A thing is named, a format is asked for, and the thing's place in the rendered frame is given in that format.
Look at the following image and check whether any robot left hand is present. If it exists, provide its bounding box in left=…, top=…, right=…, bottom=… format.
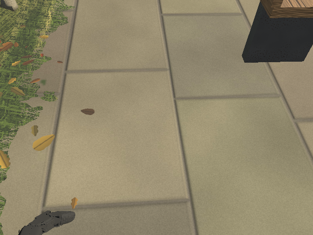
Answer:
left=19, top=211, right=75, bottom=235

